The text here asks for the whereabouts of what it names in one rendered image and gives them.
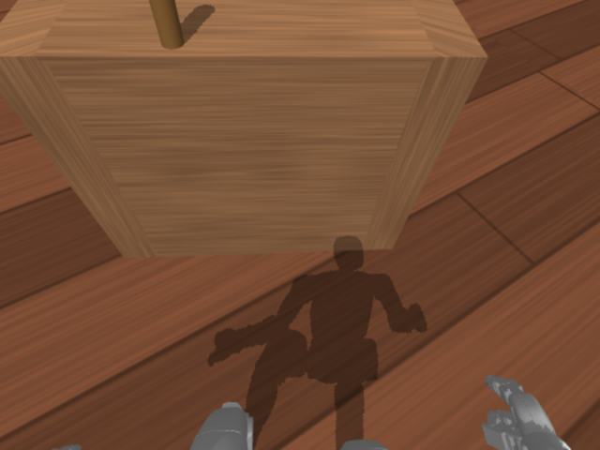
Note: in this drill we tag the right robot arm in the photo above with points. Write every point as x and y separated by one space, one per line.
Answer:
541 440

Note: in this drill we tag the right robot hand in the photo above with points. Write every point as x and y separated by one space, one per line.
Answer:
504 430

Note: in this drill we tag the can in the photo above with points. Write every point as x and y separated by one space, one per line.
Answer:
167 22

